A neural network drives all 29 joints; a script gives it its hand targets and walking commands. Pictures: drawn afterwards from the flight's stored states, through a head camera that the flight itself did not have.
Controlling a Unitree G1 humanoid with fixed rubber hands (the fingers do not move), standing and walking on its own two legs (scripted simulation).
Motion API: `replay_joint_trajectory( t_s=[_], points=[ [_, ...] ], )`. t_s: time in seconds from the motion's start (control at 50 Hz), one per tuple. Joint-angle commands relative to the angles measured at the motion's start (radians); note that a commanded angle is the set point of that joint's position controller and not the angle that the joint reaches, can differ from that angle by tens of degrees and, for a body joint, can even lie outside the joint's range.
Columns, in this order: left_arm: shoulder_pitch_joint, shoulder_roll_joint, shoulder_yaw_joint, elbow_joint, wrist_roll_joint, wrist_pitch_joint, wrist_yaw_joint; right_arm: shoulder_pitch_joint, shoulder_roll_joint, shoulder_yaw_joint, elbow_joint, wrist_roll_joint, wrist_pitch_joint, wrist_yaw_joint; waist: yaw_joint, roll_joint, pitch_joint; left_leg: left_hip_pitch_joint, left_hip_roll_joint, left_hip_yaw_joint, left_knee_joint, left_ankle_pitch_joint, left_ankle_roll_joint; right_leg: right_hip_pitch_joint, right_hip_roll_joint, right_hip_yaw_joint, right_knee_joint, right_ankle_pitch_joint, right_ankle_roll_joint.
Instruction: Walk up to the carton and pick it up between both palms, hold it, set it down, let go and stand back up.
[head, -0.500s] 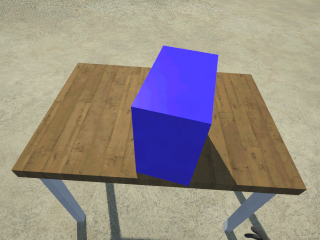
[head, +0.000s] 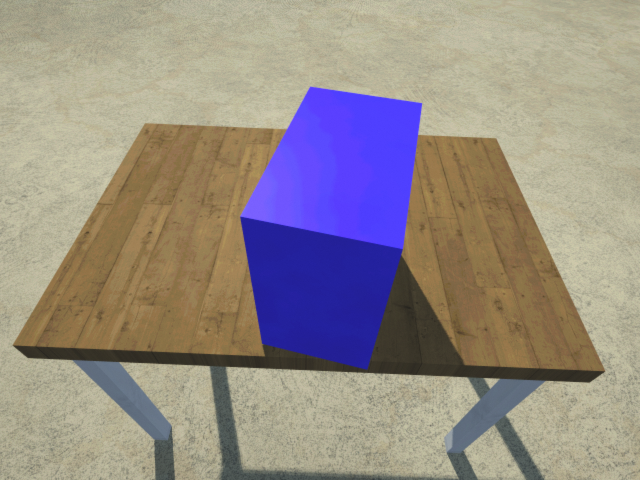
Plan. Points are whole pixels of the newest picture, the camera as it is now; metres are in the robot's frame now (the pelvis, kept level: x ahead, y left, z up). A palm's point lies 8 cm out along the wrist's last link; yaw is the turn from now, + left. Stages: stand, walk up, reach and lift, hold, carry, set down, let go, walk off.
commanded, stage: stand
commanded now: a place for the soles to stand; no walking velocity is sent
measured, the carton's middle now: (338, 228) +0.48 -0.03 +0.02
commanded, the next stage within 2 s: reach and lift in 0.30 s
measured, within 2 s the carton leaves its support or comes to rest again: neither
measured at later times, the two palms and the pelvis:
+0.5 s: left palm out of the picture +0.15 +0.26 -0.12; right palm out of the picture +0.14 -0.28 -0.12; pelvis -0.02 -0.01 -0.02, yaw +0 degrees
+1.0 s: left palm out of the picture +0.16 +0.28 -0.08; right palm (499, 478) +0.15 -0.22 -0.08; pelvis +0.01 -0.01 -0.01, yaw -1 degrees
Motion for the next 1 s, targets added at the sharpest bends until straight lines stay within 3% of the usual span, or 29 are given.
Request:
replay_joint_trajectory(
  t_s=[0.0, 0.02, 0.04, 0.08, 0.14, 0.2, 0.26, 0.28, 0.3, 0.32, 0.36, 0.38, 0.42, 0.44, 0.46, 0.48, 0.5, 0.52, 0.54, 0.58, 0.6, 0.62, 0.66, 0.78, 0.82, 0.86, 0.9, 0.92, 0.98],
  points=[
    [-0.031, 0.209, 0.037, -0.054, 0.0, -0.003, 0.006, -0.056, -0.228, -0.034, -0.059, -0.001, -0.017, -0.01, 0.004, -0.006, -0.114, -0.035, 0.121, -0.095, -0.093, 0.039, 0.002, 0.072, -0.11, 0.08, -0.033, 0.072, -0.026],
    [-0.047, 0.218, 0.042, -0.05, -0.004, -0.006, 0.007, -0.045, -0.219, -0.032, -0.054, 0.002, -0.019, -0.01, 0.003, 0.023, -0.111, -0.05, 0.113, -0.11, -0.077, 0.05, 0.0, 0.079, -0.113, 0.091, -0.049, 0.079, -0.027],
    [-0.042, 0.217, 0.044, -0.055, 0.003, -0.006, 0.007, -0.051, -0.22, -0.034, -0.063, 0.0, -0.019, -0.012, -0.001, -0.025, -0.062, -0.045, 0.121, -0.107, -0.078, 0.068, -0.002, 0.036, -0.116, 0.086, -0.04, 0.09, -0.026],
    [-0.037, 0.214, 0.046, -0.057, -0.003, -0.007, 0.004, -0.042, -0.221, -0.032, -0.052, 0.008, -0.017, -0.007, 0.005, -0.013, -0.087, -0.029, 0.123, -0.103, -0.073, 0.101, -0.002, 0.063, -0.107, 0.08, -0.054, 0.077, -0.017],
    [-0.074, 0.226, 0.043, -0.064, 0.001, -0.009, 0.008, -0.047, -0.228, -0.037, -0.067, -0.004, -0.015, -0.007, -0.002, 0.015, -0.067, -0.051, 0.11, -0.097, -0.073, 0.03, 0.001, 0.04, -0.118, 0.101, -0.052, 0.04, -0.034],
    [-0.053, 0.2, 0.042, -0.061, 0.006, -0.008, 0.006, -0.035, -0.21, -0.032, -0.071, 0.001, -0.014, -0.008, -0.009, -0.02, -0.092, -0.042, 0.12, -0.1, -0.065, 0.046, 0.003, 0.06, -0.114, 0.086, -0.06, 0.069, -0.032],
    [-0.072, 0.215, 0.042, -0.079, 0.003, -0.007, 0.005, -0.03, -0.217, -0.034, -0.071, -0.01, -0.015, -0.011, -0.003, 0.069, -0.08, -0.043, 0.12, -0.108, -0.09, 0.02, -0.002, 0.019, -0.122, 0.1, -0.051, 0.002, -0.038],
    [-0.057, 0.204, 0.044, -0.08, 0.0, -0.007, 0.003, -0.059, -0.216, -0.028, -0.087, -0.007, -0.018, -0.01, 0.012, 0.028, -0.084, -0.051, 0.122, -0.107, -0.072, 0.018, 0.006, 0.038, -0.106, 0.094, -0.066, 0.02, -0.037],
    [-0.375, 0.147, 0.056, -0.431, -0.069, 0.218, 0.022, -0.351, -0.038, -0.123, -0.199, -0.099, -0.138, 0.016, -0.054, -0.045, -0.036, -0.284, 0.015, 0.095, 0.131, -0.261, -0.041, -0.005, 0.048, 0.0, 0.093, -0.285, -0.071],
    [-0.31, 0.136, 0.065, -0.493, -0.07, 0.318, 0.04, -0.284, -0.079, -0.133, -0.215, -0.092, -0.119, 0.038, -0.048, -0.056, -0.036, -0.34, 0.029, 0.12, 0.103, -0.297, -0.007, 0.039, 0.051, -0.002, 0.127, -0.325, -0.07],
    [-0.256, 0.104, 0.049, -0.544, -0.05, 0.424, 0.031, -0.228, -0.11, -0.153, -0.254, -0.08, -0.09, 0.056, -0.038, -0.031, -0.076, -0.297, 0.054, 0.127, 0.141, -0.241, -0.021, 0.054, 0.037, -0.027, 0.168, -0.232, -0.091],
    [-0.226, 0.116, 0.068, -0.582, -0.016, 0.474, 0.018, -0.227, -0.141, -0.145, -0.29, -0.08, -0.071, 0.052, -0.036, -0.056, -0.054, -0.273, 0.052, 0.15, 0.16, -0.236, -0.015, 0.034, 0.026, -0.035, 0.172, -0.246, -0.081],
    [-0.162, 0.132, 0.112, -0.658, 0.045, 0.533, 0.01, -0.158, -0.154, -0.126, -0.294, -0.054, -0.047, 0.046, -0.015, 0.016, -0.088, -0.276, 0.058, 0.154, 0.181, -0.186, -0.024, 0.086, 0.014, -0.038, 0.208, -0.162, -0.071],
    [-0.162, 0.164, 0.142, -0.712, 0.058, 0.55, 0.005, -0.168, -0.153, -0.113, -0.329, -0.039, -0.032, 0.034, -0.008, -0.007, -0.121, -0.261, 0.046, 0.168, 0.196, -0.134, -0.02, 0.094, 0.006, -0.039, 0.214, -0.123, -0.05],
    [-0.137, 0.165, 0.174, -0.752, 0.075, 0.556, -0.002, -0.121, -0.152, -0.099, -0.357, -0.042, -0.029, 0.023, 0.011, 0.001, -0.125, -0.268, 0.043, 0.164, 0.195, -0.114, -0.011, 0.145, 0.013, -0.027, 0.211, -0.097, -0.053],
    [-0.121, 0.168, 0.185, -0.766, 0.072, 0.562, -0.007, -0.097, -0.139, -0.084, -0.359, -0.03, -0.024, 0.008, -0.007, 0.002, -0.117, -0.223, 0.038, 0.164, 0.202, -0.053, -0.012, 0.153, 0.01, -0.029, 0.218, 0.014, -0.043],
    [-0.097, 0.169, 0.197, -0.773, 0.087, 0.563, -0.015, -0.082, -0.134, -0.074, -0.396, -0.015, -0.021, -0.003, 0.002, 0.035, -0.14, -0.235, 0.028, 0.166, 0.195, -0.02, -0.023, 0.185, 0.007, -0.021, 0.219, 0.08, -0.032],
    [-0.065, 0.145, 0.196, -0.784, 0.088, 0.567, -0.018, -0.083, -0.134, -0.06, -0.401, -0.013, -0.021, -0.004, 0.005, 0.002, -0.11, -0.198, 0.023, 0.156, 0.198, 0.014, -0.024, 0.155, 0.011, -0.027, 0.212, 0.131, -0.026],
    [-0.026, 0.147, 0.205, -0.809, 0.108, 0.555, -0.014, -0.053, -0.135, -0.056, -0.433, 0.008, -0.034, -0.011, 0.009, 0.056, -0.16, -0.166, 0.016, 0.149, 0.192, 0.027, -0.04, 0.191, 0.024, -0.03, 0.205, 0.134, -0.023],
    [-0.037, 0.148, 0.215, -0.821, 0.114, 0.54, -0.015, -0.032, -0.103, -0.042, -0.505, 0.014, -0.04, -0.027, 0.015, 0.029, -0.144, -0.179, 0.0, 0.134, 0.183, 0.05, -0.043, 0.198, 0.027, -0.017, 0.189, 0.209, -0.005],
    [-0.007, 0.144, 0.219, -0.813, 0.121, 0.54, -0.019, -0.029, -0.086, -0.03, -0.517, 0.019, -0.043, -0.033, 0.04, 0.054, -0.113, -0.17, 0.002, 0.142, 0.17, 0.054, -0.046, 0.213, 0.02, -0.015, 0.182, 0.201, -0.006],
    [-0.016, 0.133, 0.21, -0.855, 0.118, 0.528, -0.018, -0.013, -0.069, -0.039, -0.507, 0.008, -0.042, -0.039, 0.009, 0.042, -0.099, -0.14, 0.006, 0.138, 0.147, 0.059, -0.053, 0.223, 0.036, -0.022, 0.171, 0.193, -0.004],
    [-0.003, 0.129, 0.188, -0.824, 0.091, 0.513, -0.02, -0.018, -0.039, -0.03, -0.565, -0.007, -0.047, -0.047, 0.023, -0.013, -0.041, -0.129, -0.002, 0.137, 0.131, 0.035, -0.047, 0.168, 0.039, -0.025, 0.139, 0.158, 0.008],
    [-0.034, 0.145, 0.172, -0.928, 0.026, 0.442, -0.025, 0.076, 0.031, -0.059, -0.68, -0.018, -0.056, -0.059, 0.007, 0.052, -0.035, -0.111, 0.004, 0.166, 0.074, -0.012, -0.043, 0.146, 0.047, -0.01, 0.085, 0.077, -0.006],
    [-0.011, 0.143, 0.175, -0.913, 0.007, 0.419, -0.032, 0.09, 0.072, -0.019, -0.718, -0.009, -0.057, -0.078, 0.035, 0.03, -0.043, -0.11, -0.005, 0.169, 0.059, -0.011, -0.032, 0.175, 0.033, 0.01, 0.064, 0.092, 0.01],
    [0.001, 0.151, 0.139, -0.943, -0.007, 0.401, -0.039, 0.127, 0.096, -0.033, -0.727, -0.006, -0.058, -0.083, 0.005, 0.07, -0.056, -0.086, 0.001, 0.16, 0.056, 0.033, -0.044, 0.168, 0.041, -0.011, 0.073, 0.139, 0.008],
    [0.011, 0.144, 0.136, -0.942, -0.025, 0.38, -0.044, 0.119, 0.077, -0.05, -0.722, -0.01, -0.065, -0.09, 0.002, 0.054, -0.058, -0.061, 0.008, 0.145, 0.043, 0.055, -0.048, 0.161, 0.053, -0.005, 0.057, 0.109, 0.004],
    [0.012, 0.15, 0.134, -0.971, -0.032, 0.366, -0.041, 0.135, 0.086, -0.051, -0.731, -0.005, -0.065, -0.095, 0.0, 0.098, -0.062, -0.065, 0.018, 0.156, 0.037, 0.088, -0.056, 0.187, 0.058, -0.009, 0.057, 0.104, -0.013],
    [0.039, 0.135, 0.125, -0.919, -0.039, 0.35, -0.048, 0.157, 0.092, -0.036, -0.777, 0.002, -0.073, -0.101, 0.004, 0.065, -0.046, -0.028, 0.008, 0.154, 0.025, 0.106, -0.053, 0.15, 0.063, -0.004, 0.025, 0.079, -0.018]
  ],
)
